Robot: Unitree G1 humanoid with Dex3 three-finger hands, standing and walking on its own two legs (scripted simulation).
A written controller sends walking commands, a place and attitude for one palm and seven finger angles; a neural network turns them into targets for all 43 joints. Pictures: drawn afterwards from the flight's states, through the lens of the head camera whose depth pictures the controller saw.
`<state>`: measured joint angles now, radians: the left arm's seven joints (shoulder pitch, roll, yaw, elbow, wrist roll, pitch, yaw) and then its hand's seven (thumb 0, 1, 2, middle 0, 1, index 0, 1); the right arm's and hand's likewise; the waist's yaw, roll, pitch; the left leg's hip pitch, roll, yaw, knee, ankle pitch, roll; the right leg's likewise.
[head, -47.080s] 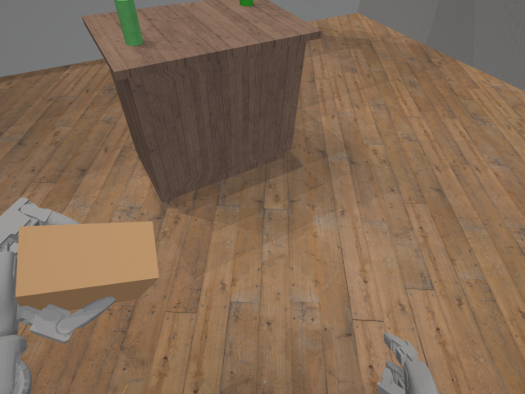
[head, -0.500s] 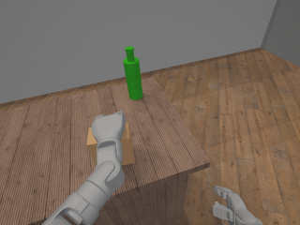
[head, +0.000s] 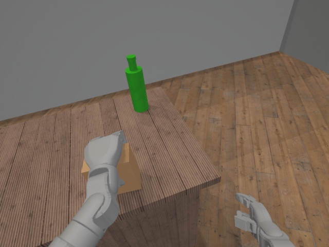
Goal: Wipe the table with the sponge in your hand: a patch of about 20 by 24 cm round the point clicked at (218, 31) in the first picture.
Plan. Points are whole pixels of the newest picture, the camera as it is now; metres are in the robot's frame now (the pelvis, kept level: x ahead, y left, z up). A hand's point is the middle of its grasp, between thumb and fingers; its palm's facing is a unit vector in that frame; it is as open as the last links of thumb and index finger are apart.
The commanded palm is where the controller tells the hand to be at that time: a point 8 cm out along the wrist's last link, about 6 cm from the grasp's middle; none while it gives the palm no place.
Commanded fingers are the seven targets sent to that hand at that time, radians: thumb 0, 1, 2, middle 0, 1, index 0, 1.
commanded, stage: slide back across to the middle lane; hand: left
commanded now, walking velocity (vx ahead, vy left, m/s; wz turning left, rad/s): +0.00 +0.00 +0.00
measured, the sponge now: (116, 175) +0.30 +0.18 +0.02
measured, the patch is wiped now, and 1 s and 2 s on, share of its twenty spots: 0.95 0.95 0.95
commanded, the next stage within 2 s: wipe forward along the middle lane in 0.44 s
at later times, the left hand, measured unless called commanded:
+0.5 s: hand (93, 171) +0.27 +0.21 +0.09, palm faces +0.12 -0.25 -0.96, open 10.7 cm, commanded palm +0.22 +0.23 +0.13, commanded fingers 0.00 0.10 1.30 -1.20 -1.60 -1.20 -1.60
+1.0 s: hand (85, 164) +0.29 +0.25 +0.07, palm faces +0.03 -0.11 -0.99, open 10.7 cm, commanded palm +0.27 +0.25 +0.11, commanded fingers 0.00 0.10 1.30 -1.20 -1.60 -1.20 -1.60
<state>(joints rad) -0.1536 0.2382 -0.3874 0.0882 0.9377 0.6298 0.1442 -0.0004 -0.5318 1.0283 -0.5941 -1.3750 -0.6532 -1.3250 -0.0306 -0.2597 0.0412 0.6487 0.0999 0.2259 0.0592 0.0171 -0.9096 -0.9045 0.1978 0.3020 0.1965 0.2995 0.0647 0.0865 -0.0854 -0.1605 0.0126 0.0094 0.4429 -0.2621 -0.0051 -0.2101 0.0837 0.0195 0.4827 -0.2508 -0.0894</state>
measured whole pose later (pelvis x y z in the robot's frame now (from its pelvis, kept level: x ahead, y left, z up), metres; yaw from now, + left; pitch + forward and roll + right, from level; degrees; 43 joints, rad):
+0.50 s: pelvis +0.00 +0.01 +0.00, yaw -1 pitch -2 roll +1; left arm 0.04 0.31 -0.25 -0.13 0.88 0.54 0.12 0.00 -0.55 1.03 -0.62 -1.35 -0.68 -1.30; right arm -0.01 -0.26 0.05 0.64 0.08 0.21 0.01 0.02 -0.91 -0.90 0.20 0.30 0.20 0.30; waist 0.07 0.09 -0.05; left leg -0.13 0.01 0.02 0.43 -0.26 0.00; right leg -0.18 0.08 0.04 0.46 -0.24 -0.07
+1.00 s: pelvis -0.01 +0.03 +0.00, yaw +1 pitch +0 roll +1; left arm -0.21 0.29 -0.28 0.20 0.97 0.57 0.09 0.00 -0.57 1.03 -0.65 -1.32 -0.71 -1.27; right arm 0.03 -0.27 0.05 0.68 0.09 0.16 -0.02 0.02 -0.91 -0.90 0.20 0.30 0.20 0.30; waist 0.07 0.08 -0.07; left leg -0.20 -0.02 0.00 0.45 -0.24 0.01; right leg -0.24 0.05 0.02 0.47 -0.23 -0.05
